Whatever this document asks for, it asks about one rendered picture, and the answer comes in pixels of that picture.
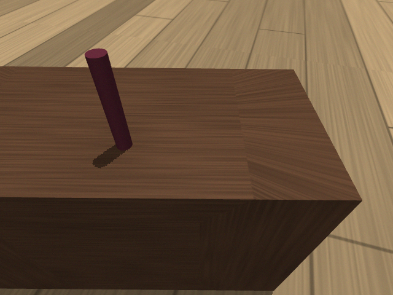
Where can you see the can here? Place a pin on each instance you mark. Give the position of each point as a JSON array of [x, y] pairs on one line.
[[103, 77]]

